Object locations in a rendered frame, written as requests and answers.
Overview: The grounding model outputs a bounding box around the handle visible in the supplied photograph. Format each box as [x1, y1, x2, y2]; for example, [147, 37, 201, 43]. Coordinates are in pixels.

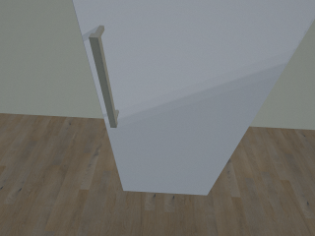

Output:
[89, 25, 119, 128]

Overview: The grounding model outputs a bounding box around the fridge door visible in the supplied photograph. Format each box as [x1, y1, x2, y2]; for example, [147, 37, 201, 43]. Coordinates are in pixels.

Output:
[73, 0, 315, 196]

